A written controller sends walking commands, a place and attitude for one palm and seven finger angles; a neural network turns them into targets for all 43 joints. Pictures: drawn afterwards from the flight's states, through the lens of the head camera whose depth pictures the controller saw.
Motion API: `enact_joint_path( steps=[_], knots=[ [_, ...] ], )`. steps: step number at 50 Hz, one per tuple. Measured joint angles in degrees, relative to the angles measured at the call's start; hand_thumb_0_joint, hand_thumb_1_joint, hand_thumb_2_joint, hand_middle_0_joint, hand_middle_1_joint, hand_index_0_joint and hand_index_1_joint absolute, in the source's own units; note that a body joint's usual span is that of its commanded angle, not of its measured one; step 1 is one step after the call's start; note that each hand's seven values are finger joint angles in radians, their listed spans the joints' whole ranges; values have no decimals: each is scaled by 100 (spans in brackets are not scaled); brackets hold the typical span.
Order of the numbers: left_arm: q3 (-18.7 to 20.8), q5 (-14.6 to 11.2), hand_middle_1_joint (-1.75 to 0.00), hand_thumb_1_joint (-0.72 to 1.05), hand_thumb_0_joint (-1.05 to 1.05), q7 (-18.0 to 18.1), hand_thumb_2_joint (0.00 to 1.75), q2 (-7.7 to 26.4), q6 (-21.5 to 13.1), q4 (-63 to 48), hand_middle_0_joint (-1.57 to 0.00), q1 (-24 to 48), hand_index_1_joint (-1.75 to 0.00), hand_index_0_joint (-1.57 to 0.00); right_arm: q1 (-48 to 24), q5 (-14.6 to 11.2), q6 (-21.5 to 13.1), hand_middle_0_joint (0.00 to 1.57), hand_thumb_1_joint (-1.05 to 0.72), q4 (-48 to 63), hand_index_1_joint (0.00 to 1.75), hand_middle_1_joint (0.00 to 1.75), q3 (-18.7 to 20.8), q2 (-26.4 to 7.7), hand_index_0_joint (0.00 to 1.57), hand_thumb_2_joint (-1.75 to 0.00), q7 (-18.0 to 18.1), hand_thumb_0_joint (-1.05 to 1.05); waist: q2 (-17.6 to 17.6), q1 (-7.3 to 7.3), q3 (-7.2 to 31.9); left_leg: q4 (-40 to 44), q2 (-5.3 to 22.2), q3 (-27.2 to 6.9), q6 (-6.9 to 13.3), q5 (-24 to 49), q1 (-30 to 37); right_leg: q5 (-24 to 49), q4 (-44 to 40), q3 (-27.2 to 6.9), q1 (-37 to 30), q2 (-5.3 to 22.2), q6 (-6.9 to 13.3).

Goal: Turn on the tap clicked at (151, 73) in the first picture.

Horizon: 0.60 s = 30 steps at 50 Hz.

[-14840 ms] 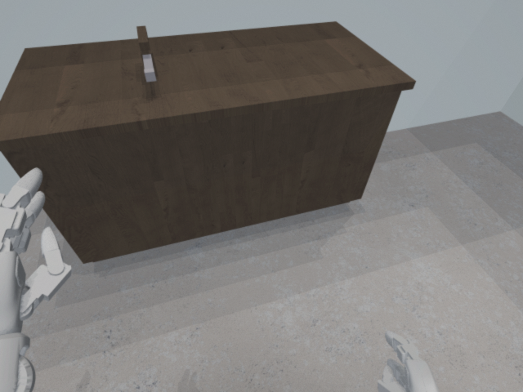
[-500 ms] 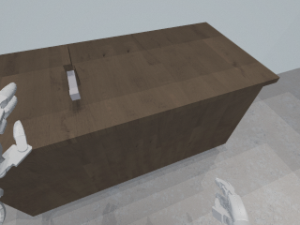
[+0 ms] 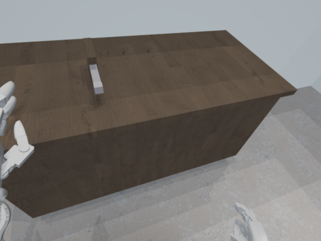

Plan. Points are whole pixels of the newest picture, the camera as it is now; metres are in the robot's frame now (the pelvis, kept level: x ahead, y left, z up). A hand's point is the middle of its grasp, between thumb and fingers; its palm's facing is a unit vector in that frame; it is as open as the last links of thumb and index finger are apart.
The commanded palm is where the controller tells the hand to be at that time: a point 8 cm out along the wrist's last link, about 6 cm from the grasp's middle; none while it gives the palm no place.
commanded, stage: shuffle to correct the standing spot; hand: left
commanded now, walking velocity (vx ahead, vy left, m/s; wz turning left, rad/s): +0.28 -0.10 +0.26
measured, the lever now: (98, 88) +0.55 +0.26 +0.03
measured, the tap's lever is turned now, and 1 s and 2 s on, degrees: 0 0 0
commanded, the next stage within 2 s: come to a stop and stand still in 1.44 s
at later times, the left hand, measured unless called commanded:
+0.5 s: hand (1, 126) +0.23 +0.31 +0.20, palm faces +0.37 -0.87 -0.33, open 7.4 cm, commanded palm +0.17 +0.35 +0.17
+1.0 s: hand (31, 86) +0.32 +0.30 +0.21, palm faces +0.45 -0.77 -0.45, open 7.4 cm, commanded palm +0.26 +0.33 +0.17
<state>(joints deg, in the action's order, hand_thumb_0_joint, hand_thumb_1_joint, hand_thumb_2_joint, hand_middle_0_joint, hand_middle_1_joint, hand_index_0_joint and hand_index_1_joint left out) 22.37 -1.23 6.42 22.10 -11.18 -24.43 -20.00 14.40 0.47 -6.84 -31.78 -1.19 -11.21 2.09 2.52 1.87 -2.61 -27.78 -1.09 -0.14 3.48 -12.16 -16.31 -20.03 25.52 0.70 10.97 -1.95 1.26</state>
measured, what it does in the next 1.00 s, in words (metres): walks ahead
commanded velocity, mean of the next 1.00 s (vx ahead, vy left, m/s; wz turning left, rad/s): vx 0.22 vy -0.17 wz -0.03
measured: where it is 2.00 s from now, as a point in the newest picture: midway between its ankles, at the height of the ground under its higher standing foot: outside the picture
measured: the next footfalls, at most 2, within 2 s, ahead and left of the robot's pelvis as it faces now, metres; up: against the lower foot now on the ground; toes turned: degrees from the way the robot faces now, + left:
right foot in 1.14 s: +0.32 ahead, -0.07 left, +0.00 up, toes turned +2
left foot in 1.40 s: +0.30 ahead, +0.11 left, +0.00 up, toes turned +10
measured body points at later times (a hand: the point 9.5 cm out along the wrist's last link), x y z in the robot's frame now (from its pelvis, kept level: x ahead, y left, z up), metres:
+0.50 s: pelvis +0.03 +0.06 +0.01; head +0.06 +0.14 +0.45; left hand +0.21 +0.35 +0.22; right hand +0.20 -0.13 -0.05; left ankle +0.05 +0.09 -0.74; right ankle +0.11 -0.09 -0.63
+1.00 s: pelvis +0.13 +0.03 +0.01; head +0.15 +0.07 +0.46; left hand +0.29 +0.34 +0.24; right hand +0.32 -0.16 -0.06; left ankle +0.05 +0.08 -0.74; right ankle +0.26 -0.05 -0.66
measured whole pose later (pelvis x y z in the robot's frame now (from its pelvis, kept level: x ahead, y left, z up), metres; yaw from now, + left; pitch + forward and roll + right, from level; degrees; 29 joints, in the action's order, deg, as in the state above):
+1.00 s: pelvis +0.13 +0.03 +0.01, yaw +5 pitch +1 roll -4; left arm 25.7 -1.2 4.3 26.3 -10.4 -36.4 -23.6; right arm 13.4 1.1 -4.9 -32.1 -0.1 -7.8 1.2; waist 0.5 0.8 -1.6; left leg -16.2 -0.9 -1.0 3.6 -15.2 -1.8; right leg -9.0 52.2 7.9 37.6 -3.5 1.8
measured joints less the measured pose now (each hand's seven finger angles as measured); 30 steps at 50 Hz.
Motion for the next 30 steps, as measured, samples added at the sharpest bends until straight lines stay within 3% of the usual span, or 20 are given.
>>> enact_joint_path(
  steps=[4,6,10,12,14,16,18,24,30],
  knots=[
    [-71,26,-30,90,1,14,90,-131,-35,-130,-21,120,-30,-21,18,-17,5,20,-90,-15,30,30,16,-1,20,-90,-94,1,-147,-27,49,-299,-66,-118,48,-154,-156,-30,78,76,-1,12,67],
    [-205,35,-30,90,1,-35,90,-189,-38,-188,-21,-3,-30,-21,22,-10,71,21,-90,-42,30,30,16,4,20,-90,-116,1,-214,-26,134,-762,-59,-142,-22,-704,-347,-50,194,117,33,2,100],
    [-373,2,-30,90,1,-76,90,-241,47,-363,-21,-126,-30,-21,-8,-54,162,21,-90,-194,30,30,-22,36,20,-90,-92,1,6,72,166,-2023,-6,232,-234,-1127,-659,93,633,125,183,166,200],
    [-312,-9,-30,89,1,-27,90,-229,80,-432,-21,-49,-30,-21,-21,-41,126,21,-90,-162,30,30,-64,-16,20,-90,-71,1,73,87,135,-1370,59,261,-160,-989,-382,-247,1251,132,425,241,224],
    [-200,-24,-30,89,1,28,90,-213,97,-319,-21,213,-30,-21,-193,-13,48,21,-90,-227,30,30,-14,52,20,-90,-51,1,115,49,-153,-1534,-14,330,172,-725,-358,-806,2514,-93,811,154,171],
    [-80,-33,-30,89,1,28,90,-133,124,-220,-21,384,-30,-21,-308,-3,4,20,-90,-313,30,30,-30,226,20,-90,-102,1,190,10,-370,-1353,-66,371,326,-690,-141,-661,3593,-256,1249,-9,138],
    [-21,-25,-30,89,2,0,90,-54,185,-412,-21,385,-30,-21,-272,11,-38,20,-90,-287,30,30,-94,374,20,-90,-224,1,230,-91,-438,-914,-71,293,332,-500,67,-305,4171,-190,1681,-84,94],
    [-57,26,-30,90,2,-195,90,134,-137,-1566,-21,-172,-30,-20,-40,33,-132,21,-90,-90,30,30,-119,423,20,-90,-480,1,85,-183,-434,322,57,96,197,68,561,830,4001,205,2425,-32,-11],
    [188,11,-30,89,1,-327,90,456,-78,-1315,-21,-645,-30,-21,66,28,91,21,-90,-77,30,30,44,316,21,-90,-271,1,1,-184,-168,874,-30,55,79,196,849,1084,4065,279,2756,-105,-121]
  ],
)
